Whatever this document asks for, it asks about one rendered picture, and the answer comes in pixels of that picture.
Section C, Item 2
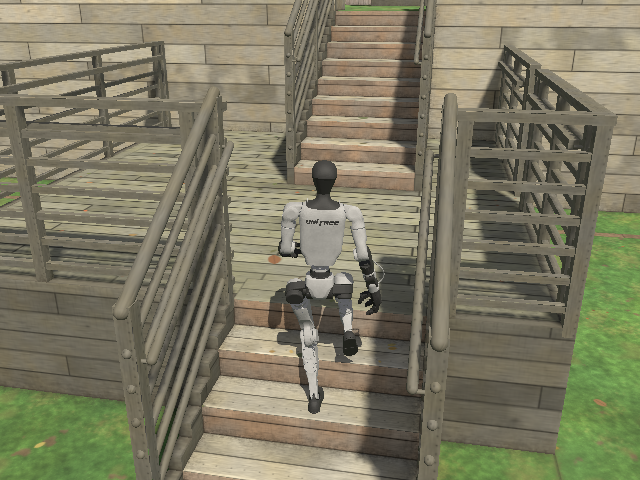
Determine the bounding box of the left robot upper arm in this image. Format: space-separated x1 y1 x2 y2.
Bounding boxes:
280 202 302 254

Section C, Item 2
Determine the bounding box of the robot right hand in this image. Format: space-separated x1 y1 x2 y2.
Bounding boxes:
358 290 382 315

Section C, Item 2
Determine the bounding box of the right robot forearm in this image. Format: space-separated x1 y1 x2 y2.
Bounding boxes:
359 246 379 293

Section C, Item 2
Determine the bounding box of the right robot thigh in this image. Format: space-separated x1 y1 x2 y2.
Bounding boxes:
333 272 354 302

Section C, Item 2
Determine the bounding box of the robot left hand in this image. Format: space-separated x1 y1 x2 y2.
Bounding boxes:
282 242 302 258

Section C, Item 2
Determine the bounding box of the right robot upper arm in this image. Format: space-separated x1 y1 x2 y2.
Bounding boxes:
344 204 369 262

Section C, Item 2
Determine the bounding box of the left robot thigh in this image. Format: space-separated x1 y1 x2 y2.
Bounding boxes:
285 278 319 347

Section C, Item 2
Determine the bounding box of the robot thigh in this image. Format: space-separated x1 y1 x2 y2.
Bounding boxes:
285 278 319 347
333 272 354 302

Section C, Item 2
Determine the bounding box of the left robot forearm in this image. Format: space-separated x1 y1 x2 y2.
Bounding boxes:
278 240 291 257

